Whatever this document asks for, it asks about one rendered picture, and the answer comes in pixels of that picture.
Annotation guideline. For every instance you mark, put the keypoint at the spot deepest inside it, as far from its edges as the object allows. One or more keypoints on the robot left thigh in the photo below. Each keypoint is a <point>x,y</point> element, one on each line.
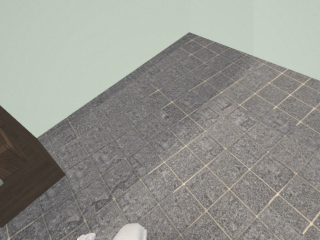
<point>131,231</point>

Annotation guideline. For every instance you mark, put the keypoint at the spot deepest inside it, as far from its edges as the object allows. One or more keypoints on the cabinet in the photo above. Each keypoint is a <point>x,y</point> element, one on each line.
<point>31,180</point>

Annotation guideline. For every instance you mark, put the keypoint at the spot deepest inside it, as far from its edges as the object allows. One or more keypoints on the drawer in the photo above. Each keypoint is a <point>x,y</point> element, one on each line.
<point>11,155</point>

